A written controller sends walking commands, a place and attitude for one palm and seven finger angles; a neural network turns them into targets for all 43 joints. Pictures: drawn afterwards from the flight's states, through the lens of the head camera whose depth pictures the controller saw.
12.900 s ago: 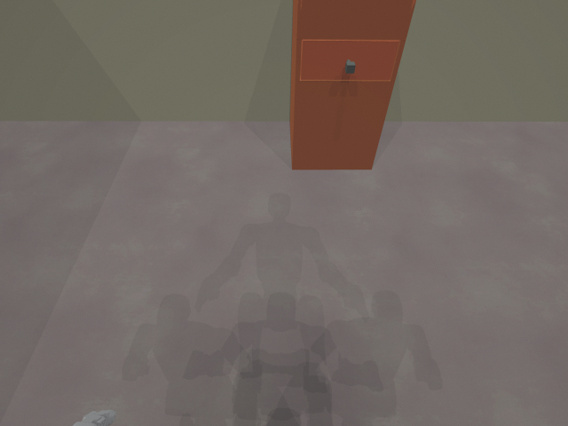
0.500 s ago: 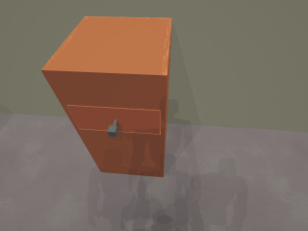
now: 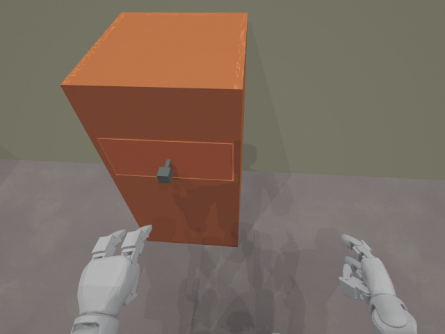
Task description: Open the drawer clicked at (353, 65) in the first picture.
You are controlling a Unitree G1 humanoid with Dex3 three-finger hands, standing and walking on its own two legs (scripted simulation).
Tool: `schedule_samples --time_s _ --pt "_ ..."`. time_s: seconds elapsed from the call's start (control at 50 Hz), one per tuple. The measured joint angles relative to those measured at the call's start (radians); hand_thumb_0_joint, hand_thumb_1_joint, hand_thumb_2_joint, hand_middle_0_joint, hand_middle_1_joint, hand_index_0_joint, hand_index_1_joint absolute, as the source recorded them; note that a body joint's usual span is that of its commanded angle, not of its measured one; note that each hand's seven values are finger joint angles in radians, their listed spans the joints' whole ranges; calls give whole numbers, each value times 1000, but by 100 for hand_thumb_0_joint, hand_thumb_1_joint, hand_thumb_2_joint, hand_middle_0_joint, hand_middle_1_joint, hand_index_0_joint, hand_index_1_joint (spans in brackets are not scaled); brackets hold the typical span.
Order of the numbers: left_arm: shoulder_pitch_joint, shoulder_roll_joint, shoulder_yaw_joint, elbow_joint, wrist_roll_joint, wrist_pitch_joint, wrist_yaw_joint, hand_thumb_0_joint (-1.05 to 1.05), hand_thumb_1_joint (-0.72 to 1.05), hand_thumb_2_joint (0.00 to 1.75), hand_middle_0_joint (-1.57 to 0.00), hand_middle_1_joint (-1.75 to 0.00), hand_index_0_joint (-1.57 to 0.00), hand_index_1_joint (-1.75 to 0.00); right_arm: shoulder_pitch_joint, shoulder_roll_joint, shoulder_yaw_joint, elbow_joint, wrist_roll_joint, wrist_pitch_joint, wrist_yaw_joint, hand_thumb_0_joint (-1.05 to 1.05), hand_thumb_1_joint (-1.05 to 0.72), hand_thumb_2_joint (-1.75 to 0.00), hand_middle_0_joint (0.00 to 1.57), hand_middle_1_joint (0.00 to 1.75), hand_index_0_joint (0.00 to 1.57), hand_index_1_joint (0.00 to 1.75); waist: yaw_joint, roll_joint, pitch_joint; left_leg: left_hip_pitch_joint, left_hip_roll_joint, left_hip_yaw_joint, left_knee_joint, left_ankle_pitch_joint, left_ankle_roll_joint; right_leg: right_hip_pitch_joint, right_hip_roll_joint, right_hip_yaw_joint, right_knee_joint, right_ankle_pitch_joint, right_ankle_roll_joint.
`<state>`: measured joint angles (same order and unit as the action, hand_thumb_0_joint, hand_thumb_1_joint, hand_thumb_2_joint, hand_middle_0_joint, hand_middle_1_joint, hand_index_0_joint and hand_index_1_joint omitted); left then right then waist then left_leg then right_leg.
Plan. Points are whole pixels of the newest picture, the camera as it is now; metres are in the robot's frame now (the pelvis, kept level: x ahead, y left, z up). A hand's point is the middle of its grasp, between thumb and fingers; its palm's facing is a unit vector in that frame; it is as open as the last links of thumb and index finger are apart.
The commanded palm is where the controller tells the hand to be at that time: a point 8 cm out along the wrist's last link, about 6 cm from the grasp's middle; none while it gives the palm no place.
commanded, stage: raise the hand with hooked fingers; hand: left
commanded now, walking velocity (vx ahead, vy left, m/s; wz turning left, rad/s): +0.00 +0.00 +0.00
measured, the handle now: (166, 170) +0.56 +0.24 -0.14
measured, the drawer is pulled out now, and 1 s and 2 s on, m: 0.00 0.00 0.00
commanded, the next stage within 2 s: move the hooked fingers above the handle in 1.54 s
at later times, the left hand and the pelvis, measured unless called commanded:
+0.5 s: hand (102, 260) +0.23 +0.24 +0.02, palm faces -0.02 -0.11 -0.99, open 11.1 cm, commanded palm +0.20 +0.25 +0.08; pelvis -0.01 +0.01 +0.01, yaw +2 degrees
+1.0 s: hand (91, 209) +0.29 +0.26 +0.09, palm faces +0.05 -0.06 -1.00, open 13.6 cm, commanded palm +0.27 +0.26 +0.14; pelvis +0.02 +0.01 +0.02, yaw +4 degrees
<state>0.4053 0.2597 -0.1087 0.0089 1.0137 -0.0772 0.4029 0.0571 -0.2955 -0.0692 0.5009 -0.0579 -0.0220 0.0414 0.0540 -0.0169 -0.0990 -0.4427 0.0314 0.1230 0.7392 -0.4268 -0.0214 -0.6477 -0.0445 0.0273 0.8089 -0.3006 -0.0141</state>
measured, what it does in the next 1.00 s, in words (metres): stands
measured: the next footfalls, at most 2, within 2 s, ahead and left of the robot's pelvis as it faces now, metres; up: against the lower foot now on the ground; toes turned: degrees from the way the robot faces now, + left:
none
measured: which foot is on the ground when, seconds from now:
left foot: down 0.00-1.00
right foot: down 0.00-1.00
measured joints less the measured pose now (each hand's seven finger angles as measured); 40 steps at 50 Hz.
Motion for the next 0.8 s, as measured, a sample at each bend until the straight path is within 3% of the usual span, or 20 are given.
schedule_samples --time_s 0.06,0.12,0.18,0.24,0.36,0.46,0.58,0.68,0.8 --pt "21 11 -17 9 111 -17 50 0 62 77 -22 -48 -23 -48 -27 2 -1 -49 -9 49 10 1 -92 -90 19 30 19 30 35 -27 5 -61 -1 -10 62 -19 0 -54 -5 -5 54 -17 -4" --pt "4 35 -13 35 156 -8 89 0 54 74 -23 -53 -24 -53 -37 20 6 -57 -21 74 5 1 -91 -90 19 30 19 30 57 -36 5 -121 -2 -32 130 -41 -2 -100 -13 -23 106 -38 -4" --pt "-52 62 4 46 139 10 104 0 46 71 -25 -58 -26 -58 -40 55 25 -32 -30 83 -7 1 -91 -90 19 30 20 30 59 -23 11 -158 -1 -60 187 -62 -5 -117 -19 -47 142 -55 -2" --pt "-122 78 20 49 98 52 83 0 39 68 -26 -62 -26 -62 -27 92 57 2 -31 91 -17 1 -91 -90 20 30 20 30 44 8 26 -154 1 -79 203 -68 -8 -96 -20 -66 140 -56 0" --pt "-203 76 27 34 30 129 -34 0 25 62 -27 -71 -27 -71 54 132 109 63 -12 111 -35 1 -91 -90 20 30 20 30 9 52 54 -65 -1 -75 105 -27 3 -1 -16 -66 33 -12 8" --pt "-182 90 35 5 23 86 -98 0 14 57 -27 -78 -28 -78 126 110 105 86 -8 111 -44 1 -91 -90 20 30 20 31 -8 57 72 3 -4 -56 11 10 10 57 -13 -52 -51 24 13" --pt "-174 115 64 4 20 29 -67 0 0 51 -28 -87 -29 -87 151 55 52 107 -7 99 -55 1 -91 -90 20 30 20 30 -12 56 83 31 -9 -53 -30 23 14 83 -15 -50 -87 33 18" --pt "-218 123 72 14 9 50 -54 0 -11 46 -29 -95 -30 -95 122 21 16 116 -1 91 -58 1 -91 -90 20 30 20 30 -7 61 78 50 -12 -58 -50 26 15 104 -18 -55 -102 32 20" --pt "-283 126 50 13 -6 91 -112 0 -25 40 -30 -104 -31 -104 64 19 17 105 14 95 -59 1 -91 -90 20 30 20 30 7 69 75 111 -15 -58 -107 43 13 157 -18 -57 -142 39 20"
